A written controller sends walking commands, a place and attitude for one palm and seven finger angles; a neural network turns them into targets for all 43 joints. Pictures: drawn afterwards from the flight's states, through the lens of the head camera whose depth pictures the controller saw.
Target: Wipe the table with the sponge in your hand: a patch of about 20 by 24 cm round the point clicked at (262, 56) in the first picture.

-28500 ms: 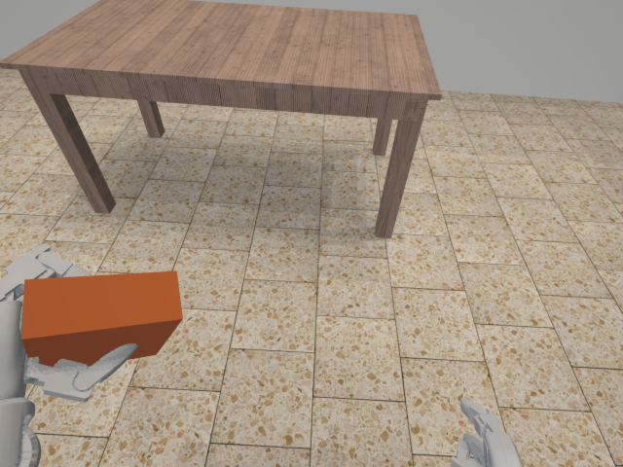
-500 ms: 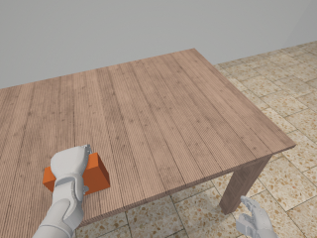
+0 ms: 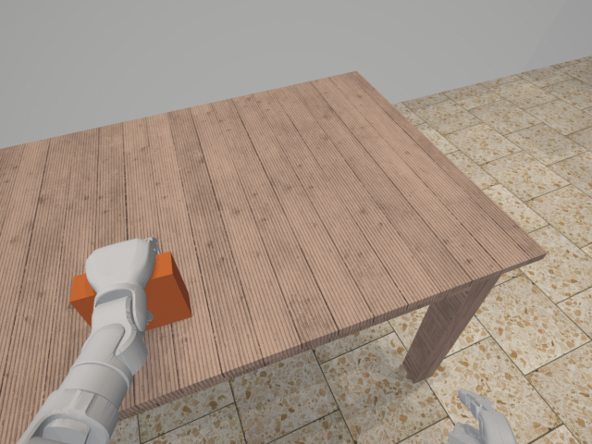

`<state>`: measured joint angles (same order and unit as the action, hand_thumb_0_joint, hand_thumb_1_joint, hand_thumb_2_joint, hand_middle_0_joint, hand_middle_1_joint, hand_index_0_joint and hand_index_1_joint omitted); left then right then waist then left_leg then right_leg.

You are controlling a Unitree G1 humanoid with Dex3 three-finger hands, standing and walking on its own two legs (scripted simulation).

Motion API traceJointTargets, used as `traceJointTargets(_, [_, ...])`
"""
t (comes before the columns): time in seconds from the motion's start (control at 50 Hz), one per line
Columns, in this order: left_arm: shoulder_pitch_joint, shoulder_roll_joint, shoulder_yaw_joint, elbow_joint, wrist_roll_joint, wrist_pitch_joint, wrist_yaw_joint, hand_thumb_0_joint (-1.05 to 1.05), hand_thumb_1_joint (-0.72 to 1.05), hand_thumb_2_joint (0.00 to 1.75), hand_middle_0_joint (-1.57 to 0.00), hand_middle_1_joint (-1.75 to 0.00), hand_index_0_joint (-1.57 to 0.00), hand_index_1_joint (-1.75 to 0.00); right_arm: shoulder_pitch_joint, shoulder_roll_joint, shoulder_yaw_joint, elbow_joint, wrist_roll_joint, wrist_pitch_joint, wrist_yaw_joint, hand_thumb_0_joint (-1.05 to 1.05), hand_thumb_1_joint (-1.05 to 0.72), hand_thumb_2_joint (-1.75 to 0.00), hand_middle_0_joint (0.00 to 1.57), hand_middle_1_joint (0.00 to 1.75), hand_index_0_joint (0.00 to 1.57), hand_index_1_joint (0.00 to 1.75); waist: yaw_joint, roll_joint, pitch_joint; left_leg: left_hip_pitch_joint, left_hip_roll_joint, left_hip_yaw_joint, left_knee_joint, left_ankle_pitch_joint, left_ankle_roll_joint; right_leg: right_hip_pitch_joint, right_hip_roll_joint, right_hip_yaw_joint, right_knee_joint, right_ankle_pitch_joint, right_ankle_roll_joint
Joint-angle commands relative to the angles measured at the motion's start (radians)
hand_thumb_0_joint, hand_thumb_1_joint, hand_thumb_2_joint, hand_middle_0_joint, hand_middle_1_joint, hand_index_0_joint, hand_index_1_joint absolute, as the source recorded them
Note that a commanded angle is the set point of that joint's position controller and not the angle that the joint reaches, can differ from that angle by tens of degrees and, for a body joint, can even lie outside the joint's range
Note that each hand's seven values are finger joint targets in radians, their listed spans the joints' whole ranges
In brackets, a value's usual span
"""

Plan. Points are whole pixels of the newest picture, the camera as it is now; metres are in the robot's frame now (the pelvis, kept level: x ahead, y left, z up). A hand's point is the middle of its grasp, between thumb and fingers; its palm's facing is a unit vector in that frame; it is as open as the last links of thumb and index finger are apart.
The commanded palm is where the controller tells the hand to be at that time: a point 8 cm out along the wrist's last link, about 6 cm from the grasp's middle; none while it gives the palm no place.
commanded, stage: wipe forward along the first lane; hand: left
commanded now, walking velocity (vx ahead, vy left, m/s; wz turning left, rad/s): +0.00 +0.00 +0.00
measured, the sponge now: (140, 304) +0.31 +0.29 -0.02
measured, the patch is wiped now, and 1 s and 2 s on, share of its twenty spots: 0.10 0.25 0.40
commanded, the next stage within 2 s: slide across to the middle lane in 1.16 s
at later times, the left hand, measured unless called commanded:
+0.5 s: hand (134, 258) +0.37 +0.31 +0.02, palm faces -0.11 +0.00 -0.99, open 9.4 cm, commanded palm +0.36 +0.31 +0.05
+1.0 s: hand (129, 233) +0.42 +0.34 +0.01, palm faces -0.12 +0.00 -0.99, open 9.4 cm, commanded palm +0.41 +0.33 +0.05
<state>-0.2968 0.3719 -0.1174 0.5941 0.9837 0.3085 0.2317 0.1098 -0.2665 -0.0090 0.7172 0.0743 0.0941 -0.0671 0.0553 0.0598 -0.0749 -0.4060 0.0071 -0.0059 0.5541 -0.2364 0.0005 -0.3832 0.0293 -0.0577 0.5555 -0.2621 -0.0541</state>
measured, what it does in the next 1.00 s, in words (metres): stands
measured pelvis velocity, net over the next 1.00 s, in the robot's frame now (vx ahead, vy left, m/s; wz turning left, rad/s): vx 0.00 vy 0.03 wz -0.02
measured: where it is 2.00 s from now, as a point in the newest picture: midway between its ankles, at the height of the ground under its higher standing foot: outside the picture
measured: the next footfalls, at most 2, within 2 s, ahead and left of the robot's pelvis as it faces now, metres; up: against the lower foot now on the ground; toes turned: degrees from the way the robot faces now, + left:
none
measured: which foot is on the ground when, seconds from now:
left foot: down 0.00-1.00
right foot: down 0.00-1.00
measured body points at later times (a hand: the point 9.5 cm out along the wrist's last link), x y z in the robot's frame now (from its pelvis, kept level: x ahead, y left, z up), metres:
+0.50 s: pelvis -0.01 +0.00 -0.01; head +0.03 -0.01 +0.44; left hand +0.37 +0.31 +0.07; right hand +0.11 -0.26 -0.14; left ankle +0.03 +0.13 -0.73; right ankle +0.01 -0.09 -0.73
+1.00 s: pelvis +0.00 +0.03 -0.01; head +0.07 +0.03 +0.43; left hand +0.43 +0.34 +0.07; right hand +0.06 -0.25 -0.14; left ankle +0.03 +0.13 -0.73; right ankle +0.01 -0.08 -0.73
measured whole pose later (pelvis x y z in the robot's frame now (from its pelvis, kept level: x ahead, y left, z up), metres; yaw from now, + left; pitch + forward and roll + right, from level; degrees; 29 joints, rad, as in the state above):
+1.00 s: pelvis +0.00 +0.03 -0.01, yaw -1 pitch +15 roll -2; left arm -0.73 0.55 0.01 1.10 1.04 0.15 0.28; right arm 0.26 -0.28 -0.02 0.75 0.06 0.10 -0.02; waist -0.05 0.04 -0.13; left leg -0.66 0.01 0.00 0.69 -0.28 0.03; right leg -0.61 0.03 -0.05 0.62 -0.26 -0.02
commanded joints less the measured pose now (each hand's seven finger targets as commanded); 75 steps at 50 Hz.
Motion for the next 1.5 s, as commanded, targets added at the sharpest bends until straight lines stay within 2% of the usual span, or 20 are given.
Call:
traceJointTargets(0.0, [-0.297,0.205,0.064,0.002,0.038,-0.021,0.031,0.0,0.1,1.3,-1.2,-1.6,-1.2,-1.6,-0.078,-0.129,-0.04,-0.132,0.0,-0.041,-0.01,0.0,-0.9,-0.9,0.2,0.3,0.2,0.3,-0.035,-0.107,-0.177,0.02,-0.045,-0.008,-0.031,0.003,0.054,0.052,-0.018,0.105,-0.107,0.078,0.005])
traceJointTargets(0.06, [-0.298,0.192,0.058,0.042,0.037,-0.034,0.036,0.0,0.1,1.3,-1.2,-1.6,-1.2,-1.6,-0.06,-0.131,-0.044,-0.131,0.0,-0.039,-0.006,0.0,-0.9,-0.9,0.2,0.3,0.2,0.3,-0.041,-0.127,-0.203,0.001,-0.041,-0.004,-0.014,0.018,0.054,0.052,-0.02,0.111,-0.095,0.121,0.008])
traceJointTargets(0.08, [-0.29,0.252,0.119,0.059,0.032,-0.038,0.042,0.0,0.1,1.3,-1.2,-1.6,-1.2,-1.6,-0.055,-0.14,-0.047,-0.123,0.0,-0.039,-0.006,0.0,-0.9,-0.9,0.2,0.3,0.2,0.3,-0.031,-0.128,-0.207,-0.011,-0.04,-0.01,-0.014,0.017,0.053,0.059,-0.017,0.122,-0.093,0.123,0.003])
traceJointTargets(0.12, [-0.319,0.215,0.074,0.072,0.036,-0.047,0.042,0.0,0.1,1.3,-1.2,-1.6,-1.2,-1.6,-0.042,-0.135,-0.045,-0.128,0.001,-0.036,-0.005,0.0,-0.9,-0.9,0.2,0.3,0.2,0.3,-0.046,-0.131,-0.204,-0.029,-0.039,-0.003,-0.005,0.012,0.055,0.046,-0.022,0.103,-0.084,0.122,0.011])
traceJointTargets(0.18, [-0.365,0.271,0.119,0.102,0.032,-0.055,0.053,0.0,0.1,1.3,-1.2,-1.6,-1.2,-1.6,-0.032,-0.144,-0.047,-0.118,0.002,-0.035,-0.005,0.0,-0.9,-0.9,0.2,0.3,0.2,0.3,-0.047,-0.117,-0.2,-0.046,-0.036,-0.007,-0.005,-0.011,0.056,0.028,-0.019,0.114,-0.089,0.081,0.01])
traceJointTargets(0.26, [-0.405,0.285,0.111,0.171,0.043,-0.069,0.058,0.0,0.1,1.3,-1.2,-1.6,-1.2,-1.6,-0.001,-0.145,-0.049,-0.106,0.001,-0.036,-0.004,0.0,-0.9,-0.9,0.2,0.3,0.2,0.3,-0.061,-0.142,-0.208,-0.069,-0.033,-0.002,0.007,-0.026,0.059,0.014,-0.023,0.104,-0.085,0.058,0.018])
traceJointTargets(0.38, [-0.472,0.347,0.152,0.235,0.046,-0.097,0.065,0.0,0.1,1.3,-1.2,-1.6,-1.2,-1.6,0.028,-0.15,-0.051,-0.095,0.002,-0.034,-0.001,0.0,-0.9,-0.9,0.2,0.3,0.2,0.3,-0.063,-0.106,-0.236,-0.086,-0.03,-0.005,0.015,-0.022,0.06,0.009,-0.02,0.103,-0.077,0.057,0.015])
traceJointTargets(0.48, [-0.527,0.343,0.14,0.273,0.05,-0.115,0.07,0.0,0.1,1.3,-1.2,-1.6,-1.2,-1.6,0.058,-0.147,-0.052,-0.09,0.002,-0.035,0.007,0.0,-0.9,-0.9,0.2,0.3,0.2,0.3,-0.076,-0.098,-0.254,-0.093,-0.025,-0.005,0.023,-0.017,0.062,-0.007,-0.017,0.089,-0.067,0.062,0.015])
traceJointTargets(0.54, [-0.584,0.361,0.121,0.318,0.066,-0.114,0.074,0.0,0.1,1.3,-1.2,-1.6,-1.2,-1.6,0.074,-0.154,-0.049,-0.084,0.001,-0.034,0.006,0.0,-0.9,-0.9,0.2,0.3,0.2,0.3,-0.098,-0.094,-0.217,-0.111,-0.024,-0.005,0.025,-0.056,0.062,-0.05,-0.018,0.088,-0.078,0.007,0.019])
traceJointTargets(0.68, [-0.646,0.439,0.174,0.38,0.078,-0.131,0.078,0.0,0.1,1.3,-1.2,-1.6,-1.2,-1.6,0.118,-0.162,-0.053,-0.065,-0.004,-0.034,0.013,0.0,-0.9,-0.9,0.2,0.3,0.2,0.3,-0.095,-0.061,-0.298,-0.11,-0.017,-0.011,0.042,-0.005,0.062,-0.042,-0.011,0.082,-0.049,0.064,0.013])
traceJointTargets(0.8, [-0.659,0.414,0.143,0.409,0.082,-0.136,0.071,0.0,0.1,1.3,-1.2,-1.6,-1.2,-1.6,0.157,-0.165,-0.056,-0.063,-0.008,-0.029,0.024,0.0,-0.9,-0.9,0.2,0.3,0.2,0.3,-0.109,-0.059,-0.317,-0.099,-0.014,-0.012,0.059,0.048,0.063,-0.055,-0.003,0.066,-0.031,0.128,0.013])
traceJointTargets(0.88, [-0.689,0.442,0.173,0.426,0.081,-0.14,0.072,0.0,0.1,1.3,-1.2,-1.6,-1.2,-1.6,0.165,-0.171,-0.059,-0.055,-0.008,-0.029,0.027,0.0,-0.9,-0.9,0.2,0.3,0.2,0.3,-0.113,-0.068,-0.304,-0.098,-0.008,-0.023,0.054,0.05,0.063,-0.085,0.001,0.058,-0.033,0.104,0.011])
traceJointTargets(1.06, [-0.769,0.417,0.124,0.466,0.102,-0.141,0.076,0.0,0.1,1.3,-1.2,-1.6,-1.2,-1.6,0.207,-0.175,-0.062,-0.044,-0.015,-0.027,0.036,0.0,-0.9,-0.9,0.2,0.3,0.2,0.3,-0.139,-0.037,-0.314,-0.071,-0.001,-0.03,0.067,0.067,0.06,-0.157,0.01,0.039,-0.021,0.084,0.007])
traceJointTargets(1.08, [-0.767,0.454,0.168,0.467,0.095,-0.146,0.077,0.0,0.1,1.3,-1.2,-1.6,-1.2,-1.6,0.208,-0.176,-0.064,-0.039,-0.016,-0.029,0.038,0.0,-0.9,-0.9,0.2,0.3,0.2,0.3,-0.124,-0.031,-0.337,-0.068,0.001,-0.036,0.067,0.087,0.06,-0.143,0.01,0.042,-0.017,0.097,0.003])
traceJointTargets(1.16, [-0.818,0.439,0.124,0.49,0.109,-0.138,0.074,0.0,0.1,1.3,-1.2,-1.6,-1.2,-1.6,0.224,-0.178,-0.061,-0.041,-0.017,-0.026,0.041,0.0,-0.9,-0.9,0.2,0.3,0.2,0.3,-0.149,-0.022,-0.315,-0.078,0.001,-0.033,0.074,0.065,0.059,-0.179,0.012,0.039,-0.017,0.073,0.007])
traceJointTargets(1.2, [-0.823,0.481,0.159,0.505,0.111,-0.143,0.073,0.0,0.1,1.3,-1.2,-1.6,-1.2,-1.6,0.241,-0.186,-0.063,-0.033,-0.022,-0.027,0.04,0.0,-0.9,-0.9,0.2,0.3,0.2,0.3,-0.143,-0.023,-0.345,-0.064,0.003,-0.043,0.082,0.092,0.059,-0.178,0.015,0.034,-0.006,0.086,0.004])
traceJointTargets(1.3, [-0.825,0.404,0.118,0.44,0.099,-0.154,0.069,0.0,0.1,1.3,-1.2,-1.6,-1.2,-1.6,0.247,-0.171,-0.072,-0.04,-0.025,-0.025,0.049,0.0,-0.9,-0.9,0.2,0.3,0.2,0.3,-0.138,0.029,-0.41,0.014,0.012,-0.052,0.092,0.177,0.049,-0.182,0.022,0.025,0.004,0.128,0.0])
traceJointTargets(1.34, [-0.85,0.354,0.089,0.415,0.081,-0.15,0.071,0.0,0.1,1.3,-1.2,-1.6,-1.2,-1.6,0.237,-0.164,-0.074,-0.035,-0.023,-0.024,0.051,0.0,-0.9,-0.9,0.2,0.3,0.2,0.3,-0.147,0.035,-0.386,0.033,0.017,-0.054,0.083,0.161,0.046,-0.2,0.023,0.021,-0.008,0.105,0.002])
traceJointTargets(1.4, [-0.868,0.326,0.087,0.357,0.046,-0.154,0.078,0.0,0.1,1.3,-1.2,-1.6,-1.2,-1.6,0.229,-0.16,-0.079,-0.03,-0.022,-0.029,0.049,0.0,-0.9,-0.9,0.2,0.3,0.2,0.3,-0.143,0.05,-0.428,0.097,0.021,-0.067,0.07,0.197,0.042,-0.18,0.026,0.017,-0.013,0.118,0.001])
traceJointTargets(1.48, [-0.902,0.259,0.049,0.376,0.034,-0.129,0.083,0.0,0.1,1.3,-1.2,-1.6,-1.2,-1.6,0.202,-0.153,-0.074,-0.007,-0.018,-0.032,0.047,0.0,-0.9,-0.9,0.2,0.3,0.2,0.3,-0.158,0.029,-0.357,0.099,0.024,-0.076,0.039,0.167,0.039,-0.192,0.022,0.015,-0.032,0.101,0.0])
